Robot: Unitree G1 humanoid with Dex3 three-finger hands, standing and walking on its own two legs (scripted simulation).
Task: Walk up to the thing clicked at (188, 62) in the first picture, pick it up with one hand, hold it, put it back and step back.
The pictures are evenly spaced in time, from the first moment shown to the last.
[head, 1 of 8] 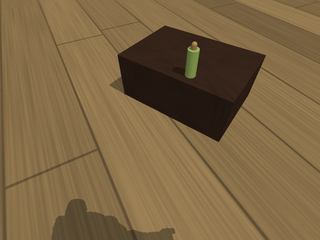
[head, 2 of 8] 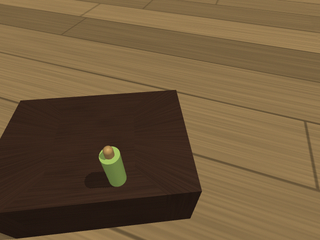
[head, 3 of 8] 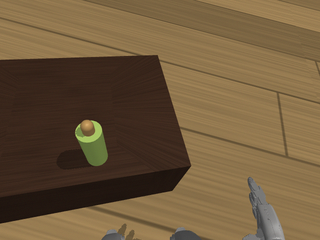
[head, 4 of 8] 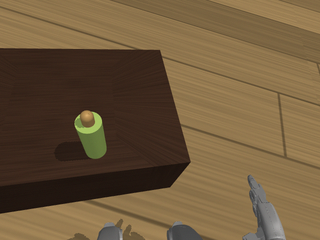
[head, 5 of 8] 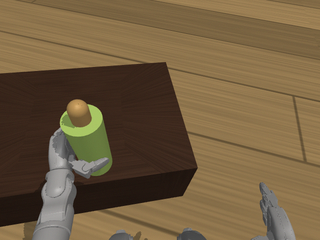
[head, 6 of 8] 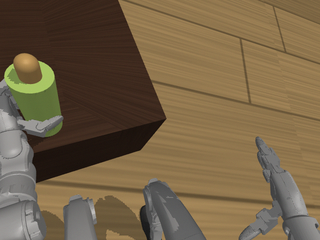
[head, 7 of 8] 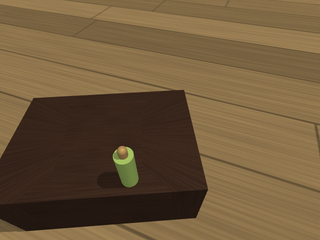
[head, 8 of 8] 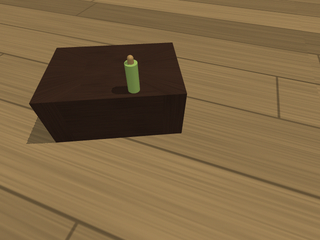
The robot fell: no
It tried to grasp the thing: yes
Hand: left
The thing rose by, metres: 0.28
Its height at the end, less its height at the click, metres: +0.00
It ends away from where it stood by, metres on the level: 0.03
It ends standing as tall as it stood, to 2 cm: yes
